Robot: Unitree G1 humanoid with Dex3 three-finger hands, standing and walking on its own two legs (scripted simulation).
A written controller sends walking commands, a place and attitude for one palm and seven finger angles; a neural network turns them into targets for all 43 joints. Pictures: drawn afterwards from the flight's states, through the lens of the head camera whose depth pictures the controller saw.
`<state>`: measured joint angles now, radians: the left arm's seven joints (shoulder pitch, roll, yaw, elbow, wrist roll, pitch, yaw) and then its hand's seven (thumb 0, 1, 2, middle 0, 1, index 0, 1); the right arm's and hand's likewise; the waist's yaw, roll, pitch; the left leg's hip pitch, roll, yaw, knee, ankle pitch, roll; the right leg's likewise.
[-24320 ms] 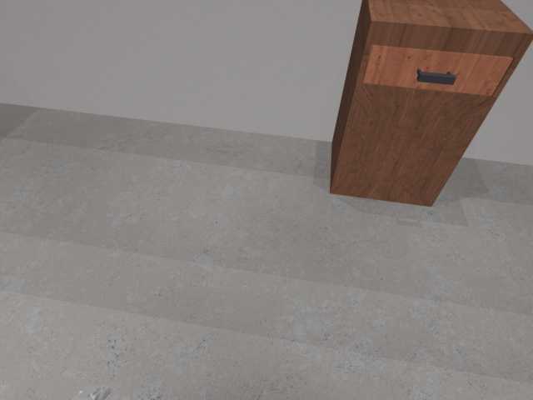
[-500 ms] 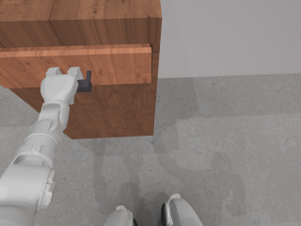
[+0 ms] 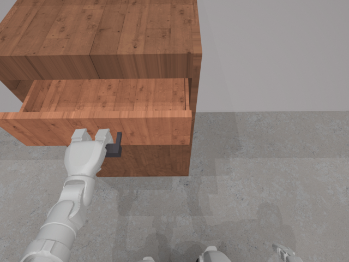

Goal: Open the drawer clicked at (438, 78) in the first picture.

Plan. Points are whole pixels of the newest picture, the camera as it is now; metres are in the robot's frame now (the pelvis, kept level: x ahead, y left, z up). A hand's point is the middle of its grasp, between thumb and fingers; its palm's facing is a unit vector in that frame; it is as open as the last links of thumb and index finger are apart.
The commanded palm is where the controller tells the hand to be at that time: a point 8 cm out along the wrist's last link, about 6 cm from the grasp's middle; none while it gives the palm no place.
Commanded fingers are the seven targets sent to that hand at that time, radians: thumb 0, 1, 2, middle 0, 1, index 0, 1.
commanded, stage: pull the drawer open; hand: left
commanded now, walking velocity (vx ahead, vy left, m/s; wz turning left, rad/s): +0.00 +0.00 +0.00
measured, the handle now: (97, 143) +0.40 +0.21 -0.02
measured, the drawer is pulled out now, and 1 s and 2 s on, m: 0.12 0.30 0.30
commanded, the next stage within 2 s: open the thumb to release the handle in 1.18 s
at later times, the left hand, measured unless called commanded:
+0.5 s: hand (86, 209) +0.24 +0.21 -0.04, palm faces -0.03 -0.07 -1.00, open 5.8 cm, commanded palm +0.20 +0.23 +0.01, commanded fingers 0.00 0.90 0.90 -0.40 -1.35 -0.40 -1.35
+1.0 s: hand (79, 247) +0.17 +0.21 -0.04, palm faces -0.04 -0.08 -1.00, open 6.0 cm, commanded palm +0.12 +0.23 +0.01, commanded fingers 0.00 0.90 0.90 -0.40 -1.35 -0.40 -1.35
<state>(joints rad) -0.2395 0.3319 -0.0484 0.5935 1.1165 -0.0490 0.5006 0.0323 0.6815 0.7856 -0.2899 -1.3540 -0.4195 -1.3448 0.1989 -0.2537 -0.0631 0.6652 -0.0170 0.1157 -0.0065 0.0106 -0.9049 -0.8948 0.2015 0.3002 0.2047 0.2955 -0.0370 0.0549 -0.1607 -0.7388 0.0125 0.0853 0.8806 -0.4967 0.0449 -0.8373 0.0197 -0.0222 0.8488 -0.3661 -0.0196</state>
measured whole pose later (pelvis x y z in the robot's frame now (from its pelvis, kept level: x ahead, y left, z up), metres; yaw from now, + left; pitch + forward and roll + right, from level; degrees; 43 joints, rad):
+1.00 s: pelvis -0.02 -0.02 -0.02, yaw -1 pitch +15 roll +2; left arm 0.51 0.33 -0.01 0.01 1.10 -0.10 0.56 0.04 0.66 0.71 -0.28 -1.33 -0.42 -1.34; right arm 0.07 -0.22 -0.02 0.56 -0.05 0.07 0.01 0.02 -0.90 -0.90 0.20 0.30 0.20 0.30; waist 0.01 0.02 -0.15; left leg -0.71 0.02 0.10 1.00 -0.55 0.01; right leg -0.85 0.03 0.00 1.02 -0.44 -0.06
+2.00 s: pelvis -0.05 -0.04 -0.02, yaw +3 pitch +14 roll +2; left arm 0.25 0.33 -0.04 0.19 1.09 -0.09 0.55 0.00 -0.46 0.31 -0.35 -1.26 -0.33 -1.20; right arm 0.10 -0.24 -0.04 0.63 -0.03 0.05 -0.09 0.01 -0.90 -0.90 0.20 0.30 0.20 0.30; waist 0.05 0.04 -0.12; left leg -0.77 0.00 0.03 1.01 -0.49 -0.01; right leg -0.87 0.00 -0.06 1.01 -0.39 -0.08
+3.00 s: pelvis -0.01 -0.02 +0.03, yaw +2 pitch +6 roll +1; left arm 0.37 0.38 -0.06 -0.17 1.00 0.00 0.34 0.00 -0.49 0.30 -0.32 -1.20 -0.39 -1.22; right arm 0.08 -0.23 0.00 0.58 -0.02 0.09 -0.04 0.02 -0.90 -0.90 0.20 0.30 0.20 0.30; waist 0.11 0.08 -0.07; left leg -0.38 -0.01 0.04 0.68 -0.41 0.01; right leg -0.49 0.01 -0.04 0.71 -0.32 -0.05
